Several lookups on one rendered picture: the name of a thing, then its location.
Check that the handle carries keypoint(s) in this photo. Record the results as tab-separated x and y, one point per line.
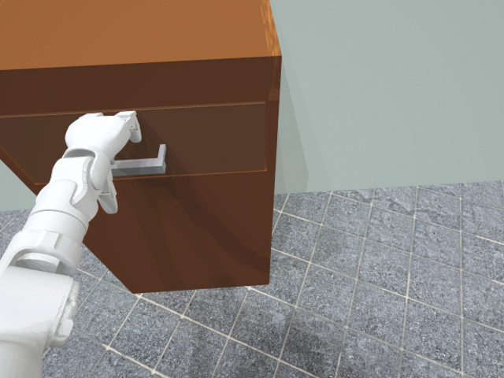
140	166

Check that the robot left hand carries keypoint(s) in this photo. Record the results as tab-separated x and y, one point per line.
109	134

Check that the cabinet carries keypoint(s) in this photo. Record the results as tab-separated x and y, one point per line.
170	233

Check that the robot left upper arm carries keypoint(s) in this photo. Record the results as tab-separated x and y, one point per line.
37	311

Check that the left robot forearm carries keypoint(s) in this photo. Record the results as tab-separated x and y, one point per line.
51	239

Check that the drawer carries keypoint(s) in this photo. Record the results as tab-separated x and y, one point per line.
223	137

